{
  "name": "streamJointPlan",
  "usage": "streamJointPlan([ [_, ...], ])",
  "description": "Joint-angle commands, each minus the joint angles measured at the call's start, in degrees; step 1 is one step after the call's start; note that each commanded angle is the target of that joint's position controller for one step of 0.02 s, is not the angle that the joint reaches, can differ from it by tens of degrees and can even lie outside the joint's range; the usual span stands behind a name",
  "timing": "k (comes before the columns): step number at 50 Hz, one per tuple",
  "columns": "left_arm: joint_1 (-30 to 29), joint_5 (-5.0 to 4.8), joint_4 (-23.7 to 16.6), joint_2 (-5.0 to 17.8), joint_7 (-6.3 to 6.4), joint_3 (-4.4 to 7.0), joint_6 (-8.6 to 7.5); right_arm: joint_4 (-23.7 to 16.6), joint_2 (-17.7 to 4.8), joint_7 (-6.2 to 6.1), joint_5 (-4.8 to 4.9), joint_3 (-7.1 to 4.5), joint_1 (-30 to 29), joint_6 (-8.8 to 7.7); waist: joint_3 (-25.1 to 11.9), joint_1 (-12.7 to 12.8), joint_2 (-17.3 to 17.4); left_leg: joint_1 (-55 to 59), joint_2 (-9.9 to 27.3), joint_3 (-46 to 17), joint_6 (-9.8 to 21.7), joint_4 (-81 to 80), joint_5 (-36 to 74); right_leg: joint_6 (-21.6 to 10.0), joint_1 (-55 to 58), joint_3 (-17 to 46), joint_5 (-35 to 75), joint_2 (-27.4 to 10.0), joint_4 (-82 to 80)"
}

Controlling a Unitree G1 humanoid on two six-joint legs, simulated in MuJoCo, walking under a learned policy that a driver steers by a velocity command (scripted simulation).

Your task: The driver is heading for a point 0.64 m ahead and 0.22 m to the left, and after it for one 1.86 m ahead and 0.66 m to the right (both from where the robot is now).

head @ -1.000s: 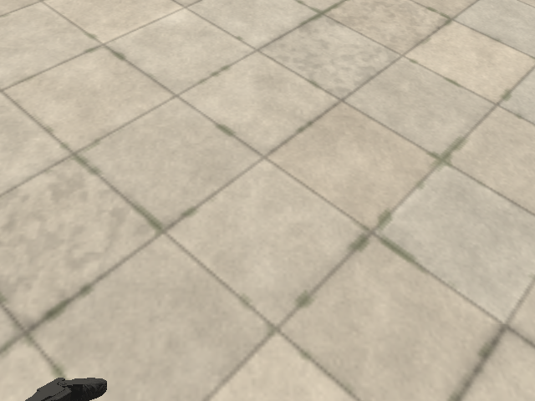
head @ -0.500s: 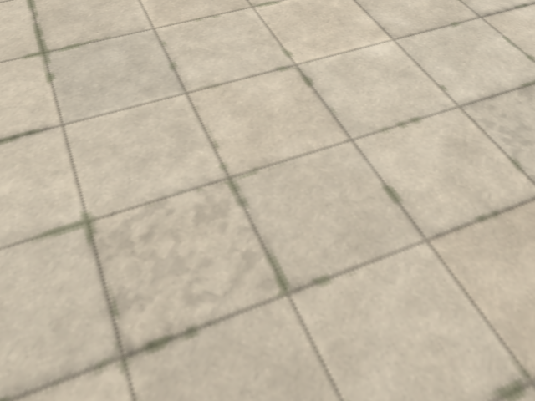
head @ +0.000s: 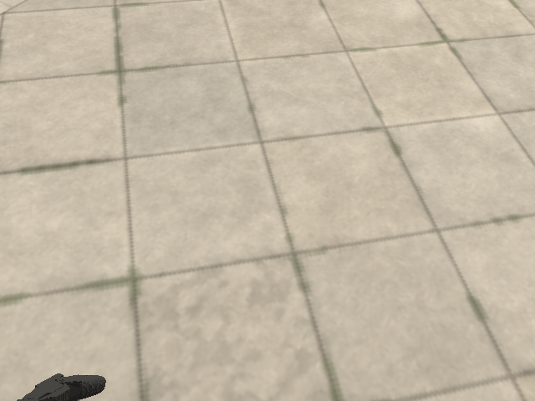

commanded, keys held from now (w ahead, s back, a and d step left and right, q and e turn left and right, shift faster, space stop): w+q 0.82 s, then e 0.18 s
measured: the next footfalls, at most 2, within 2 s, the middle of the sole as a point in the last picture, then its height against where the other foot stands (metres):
right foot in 0.20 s outside the picture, level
left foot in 0.72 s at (171, 379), level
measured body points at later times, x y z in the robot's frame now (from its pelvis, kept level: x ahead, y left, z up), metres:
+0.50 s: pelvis +0.29 -0.04 +0.00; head +0.32 -0.02 +0.45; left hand +0.24 +0.25 -0.12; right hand +0.54 -0.24 -0.09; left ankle +0.35 +0.15 -0.68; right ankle +0.27 -0.15 -0.75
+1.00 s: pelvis +0.53 +0.12 +0.00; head +0.55 +0.15 +0.45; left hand +0.54 +0.44 -0.11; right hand +0.76 -0.07 -0.10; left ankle +0.48 +0.18 -0.75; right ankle +0.74 +0.04 -0.68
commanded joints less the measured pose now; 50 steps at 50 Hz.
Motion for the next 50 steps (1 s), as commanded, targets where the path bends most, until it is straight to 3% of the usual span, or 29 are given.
streamJointPlan([
  [1, -5.2, -0.31, -4.3, 2.4, -0.41, 0.25, -0.65, -3.2, -10.7, -0.98, 0.35, -3.05, -1.0, -0.72, -2.1, 0.1, 5.9, -4.6, 10.7, -9.1, 7.7, -6.3, 8.6, 0.8, 6.9, -2.2, 10.3, 3.7, -11.1],
  [6, -7.8, -1.09, -5.8, 4.9, -1.33, 1.22, -1.67, -1.0, -9.9, -1.25, 0.86, -3.05, 2.0, 0.02, -1.8, -0.3, 7.6, 1.4, 13.6, -16.2, 6.2, 0.0, 5.2, -1.5, 9.4, 0.2, 7.8, 5.0, -18.1],
  [8, -4.2, -1.19, -5.1, 5.9, -1.27, 1.93, -2.12, -0.9, -9.8, -1.35, 0.72, -3.17, 1.3, 0.54, -2.5, 1.6, 9.6, 3.1, 14.0, -18.4, 5.2, 3.7, 8.4, -3.3, 13.5, -0.5, 2.3, 5.3, -19.1],
  [9, 0.8, -0.97, -3.8, 6.8, -0.92, 2.7, -2.38, -1.2, -8.7, -1.26, 0.62, -2.76, 0.4, 0.71, -4.8, 4.3, 9.6, 2.3, 11.9, -17.5, 3.8, 8.0, 12.0, -4.7, 20.8, -1.8, 2.7, 5.7, -21.4],
  [10, 8.2, -0.06, -2.9, 9.0, -0.54, 3.56, -2.69, -2.0, -5.8, -0.98, 0.12, -1.65, 0.0, 0.62, -11.6, 7.8, 7.3, -2.1, 8.8, -14.6, 1.8, 19.8, 10.7, -7.8, 34.2, 2.6, 2.4, 0.0, -19.9],
  [11, 16.0, 0.92, -2.1, 13.6, -0.09, 4.66, -2.39, -3.2, -2.2, -1.06, 0.36, -0.5, 5.8, 0.33, -21.2, 7.4, -5.0, -18.5, 1.4, -7.3, -2.7, 39.6, -7.3, -15.0, 55.4, 22.2, -3.9, -13.1, -21.0],
  [12, 18.0, -0.38, -0.6, 12.7, -0.77, 4.68, -1.74, -3.7, -4.2, -1.09, 1.64, -0.31, 9.5, -0.14, -23.6, 6.2, -17.2, -32.0, 1.3, -5.4, -4.3, 51.9, -23.7, -20.0, 60.9, 43.2, -19.3, -20.1, -27.9],
  [13, 15.0, -1.09, -1.7, 7.4, -0.55, 3.36, -1.38, -2.7, -9.4, -1.12, 2.01, -1.6, 5.2, 0.08, -15.2, 7.5, -8.6, -36.0, 5.0, -6.3, -5.0, 56.6, -19.0, -17.7, 54.3, 37.8, -26.9, -18.1, -30.2],
  [14, 12.3, -0.86, -2.1, 5.3, -0.16, 2.71, -0.8, -3.6, -10.9, -1.09, 1.29, -2.03, -0.3, 0.4, -9.2, 7.8, -3.8, -35.5, 7.1, -3.7, -5.2, 56.4, -14.3, -15.2, 46.6, 28.1, -22.8, -15.7, -30.6],
  [15, 10.0, -0.4, -1.8, 4.4, -0.02, 2.28, -0.51, -4.3, -10.1, -1.03, 0.57, -2.09, -3.3, 0.49, -5.0, 6.8, -1.5, -33.7, 8.7, -2.8, -5.2, 53.9, -11.0, -14.3, 39.3, 21.2, -15.4, -13.1, -31.9],
  [16, 8.9, -0.06, -1.3, 3.3, 0.13, 1.9, -0.56, -4.6, -9.0, -0.79, 0.35, -2.22, -4.2, 0.63, -2.9, 5.5, -2.1, -31.8, 10.4, -2.9, -5.0, 51.2, -8.9, -13.6, 35.0, 16.1, -9.9, -11.0, -33.2],
  [18, 8.6, -0.23, -0.5, 2.9, 0.25, 1.91, -1.07, -4.6, -6.3, -0.33, 1.01, -1.79, -3.1, 1.19, -2.4, 4.3, -4.1, -28.7, 11.8, -1.5, -4.9, 48.1, -7.1, -13.5, 31.5, 9.2, -4.0, -9.1, -35.8],
  [20, 9.3, -0.65, 0.8, 4.2, 0.25, 2.42, -1.56, -5.6, -4.6, -0.2, 0.81, -1.28, -4.8, 1.59, -1.5, 4.2, -3.0, -30.3, 12.5, -0.8, -5.4, 44.7, -5.4, -14.5, 31.1, 4.9, 1.6, -9.7, -37.5],
  [22, 9.9, -0.61, 1.7, 5.8, 0.31, 2.94, -1.57, -6.3, -4.0, 0.03, 0.5, -0.96, -6.7, 1.54, -1.5, 4.5, -1.9, -32.1, 12.9, -0.5, -5.9, 40.1, -1.2, -15.1, 32.7, 1.1, 6.7, -10.1, -38.1],
  [26, 10.3, -0.82, 2.9, 7.2, 0.61, 3.13, -0.82, -7.2, -2.9, 1.49, 0.63, -0.34, -12.6, 0.63, -0.4, 6.5, -1.2, -29.2, 12.0, 3.1, -5.4, 26.5, 10.8, -12.9, 34.1, -7.9, 11.2, -7.9, -38.4],
  [30, 13.9, -1.72, 4.7, 9.2, 0.78, 3.58, 0.39, -9.6, -2.6, 2.97, 0.91, -0.08, -19.1, 0.45, 1.6, 8.4, -1.0, -27.8, 10.6, 6.5, -3.8, 18.0, 11.1, -11.6, 39.3, -11.7, 14.3, -9.6, -37.2],
  [33, 14.0, -2.56, 5.0, 11.7, 1.2, 4.26, 1.59, -10.3, -5.2, 3.5, 0.49, -1.39, -17.4, 0.81, -1.0, 5.4, -3.1, -21.4, 6.4, 10.3, -0.6, 15.7, 2.8, -10.0, 43.7, -14.7, 36.9, -10.5, -28.8],
  [34, 13.7, -2.74, 4.8, 12.4, 1.47, 4.47, 2.1, -9.5, -7.1, 3.43, 0.39, -2.42, -13.0, 1.05, -3.9, 2.4, -3.7, -15.2, 4.2, 11.6, 1.0, 15.1, 0.4, -9.4, 43.6, -15.7, 45.1, -10.2, -21.4],
  [35, 12.9, -2.93, 4.5, 12.0, 1.77, 4.24, 2.44, -7.2, -9.6, 2.99, 0.55, -4.05, -4.1, 1.27, -8.4, -2.7, -2.6, -2.6, 2.0, 11.9, 3.2, 11.5, 3.6, -7.9, 39.2, -17.3, 45.5, -8.7, -10.2],
  [36, 13.7, -1.67, 3.6, 9.7, 2.01, 3.21, 2.22, -4.6, -13.6, 1.86, 0.85, -5.93, 5.9, 1.96, -13.5, -7.0, 2.1, 15.4, 6.2, 3.2, 6.1, 10.7, 3.9, -5.5, 25.5, -17.1, 29.6, -6.7, 6.6],
  [37, 18.8, 0.54, -0.2, 1.1, 1.13, 0.4, 0.85, -5.2, -20.1, 1.39, 1.33, -6.56, 3.3, 1.52, -18.1, 1.1, 17.9, 32.8, 21.5, -29.8, 16.6, 6.4, -5.6, -2.2, -0.5, -13.1, -25.6, 4.9, 26.9],
  [38, 13.0, -1.27, -0.9, 5.7, 0.37, 0.88, -1.29, -7.0, -15.5, 1.68, 0.88, -5.13, 5.4, 0.5, -25.3, -3.6, 11.6, 35.1, 24.8, -42.4, 18.7, -1.5, -13.3, -2.8, -6.6, 0.0, -28.4, 6.0, 33.1],
  [39, 7.5, -3.31, -2.7, 8.4, -0.08, 1.6, -2.38, -6.0, -12.3, 1.9, 0.35, -4.1, 3.5, -0.39, -16.8, -4.1, 8.7, 29.5, 23.1, -33.8, 15.6, -3.0, -8.9, -3.9, -10.8, 0.5, -22.5, 3.3, 31.7],
  [40, 7.0, -2.77, -2.8, 7.5, 0.12, 1.21, -2.99, -5.9, -11.0, 1.88, 0.53, -3.63, 0.3, -0.82, -11.6, -1.4, 4.8, 21.0, 20.6, -27.0, 13.7, -3.1, -3.2, -4.3, -8.5, 0.3, -17.5, 1.0, 26.4],
  [41, 7.2, -1.24, -2.1, 7.4, 0.46, 1.4, -3.07, -6.4, -9.5, 1.76, 0.4, -3.12, -3.5, -0.86, -8.5, 1.0, 3.1, 13.4, 18.4, -22.0, 12.3, -3.5, 3.2, -3.7, -4.8, 0.2, -14.9, -0.6, 21.6],
  [43, 10.5, -0.71, -0.3, 7.7, 0.26, 1.7, -1.46, -7.3, -6.8, 1.2, -1.1, -1.92, -8.5, -0.99, -6.5, 4.6, 4.9, 4.1, 17.2, -14.5, 11.5, -4.7, 22.2, -2.1, 2.4, -0.8, -12.5, -2.4, 18.3],
  [45, 12.4, -0.38, 1.0, 5.5, 0.22, 1.17, -0.13, -5.5, -7.1, 0.71, -1.14, -1.69, -8.6, -1.45, -6.2, 5.5, 4.2, -1.0, 16.3, -7.6, 11.3, -5.0, 36.1, -0.2, 5.9, -2.9, -10.5, -1.9, 14.4],
  [48, 9.3, -0.45, 0.7, 2.4, 0.16, -0.05, 0.52, -3.1, -7.5, -0.15, -1.29, -1.45, -8.7, -1.37, -5.1, 4.5, 5.7, -4.6, 12.4, 1.6, 8.1, -5.5, 38.7, 0.3, 9.0, -4.6, 1.0, -0.9, 2.5],
  [50, 5.9, -0.83, 0.4, 2.0, -0.38, -0.34, 0.28, -1.5, -7.5, -0.39, -1.68, -1.23, -7.0, -1.24, -5.4, 2.1, 5.8, -3.4, 11.8, 3.9, 6.5, -5.7, 35.1, -0.5, 11.5, -5.0, 11.0, 0.6, -5.3],
])
Velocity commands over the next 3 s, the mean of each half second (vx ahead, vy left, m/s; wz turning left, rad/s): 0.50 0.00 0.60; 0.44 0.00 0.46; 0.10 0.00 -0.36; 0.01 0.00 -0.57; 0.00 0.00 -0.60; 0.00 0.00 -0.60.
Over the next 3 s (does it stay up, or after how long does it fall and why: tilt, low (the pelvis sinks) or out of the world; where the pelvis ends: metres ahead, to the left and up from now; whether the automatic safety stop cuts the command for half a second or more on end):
stays up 0.66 0.17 -0.01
